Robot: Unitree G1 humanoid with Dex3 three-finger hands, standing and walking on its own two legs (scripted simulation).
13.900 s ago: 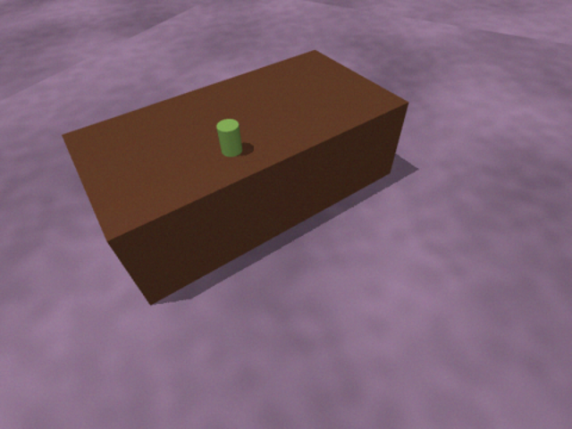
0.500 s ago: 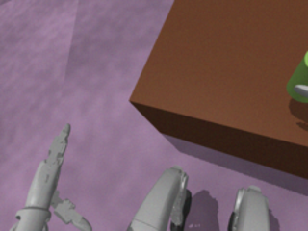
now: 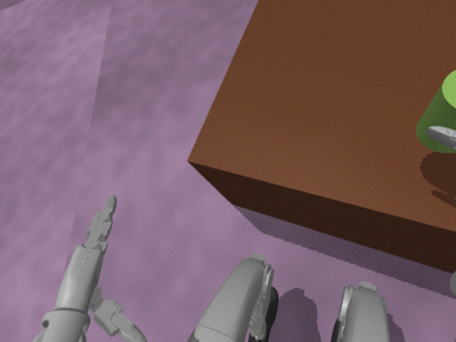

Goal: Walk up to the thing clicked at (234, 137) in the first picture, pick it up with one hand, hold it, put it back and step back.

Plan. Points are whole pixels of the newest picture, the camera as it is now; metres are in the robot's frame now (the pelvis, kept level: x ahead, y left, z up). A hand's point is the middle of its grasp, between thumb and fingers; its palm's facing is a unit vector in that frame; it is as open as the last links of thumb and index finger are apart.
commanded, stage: lift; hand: right
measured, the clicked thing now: out of the picture +0.53 -0.21 -0.02
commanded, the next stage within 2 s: hold in 1.68 s
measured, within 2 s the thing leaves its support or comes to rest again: neither
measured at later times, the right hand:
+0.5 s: hand out of the picture +0.48 -0.22 +0.05, palm faces +0.22 +0.97 +0.00, open 11.4 cm
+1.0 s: hand out of the picture +0.40 -0.21 +0.12, palm faces +0.23 +0.97 -0.01, open 11.4 cm
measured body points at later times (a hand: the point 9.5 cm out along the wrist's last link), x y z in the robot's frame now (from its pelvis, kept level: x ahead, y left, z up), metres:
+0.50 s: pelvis +0.01 +0.00 +0.04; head +0.14 -0.06 +0.47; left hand +0.18 +0.26 +0.09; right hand +0.46 -0.27 +0.05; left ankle +0.06 +0.12 -0.57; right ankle +0.04 -0.12 -0.57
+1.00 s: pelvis +0.02 +0.00 +0.09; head +0.09 -0.03 +0.53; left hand +0.18 +0.27 +0.09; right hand +0.38 -0.26 +0.12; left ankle +0.06 +0.12 -0.57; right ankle +0.04 -0.12 -0.57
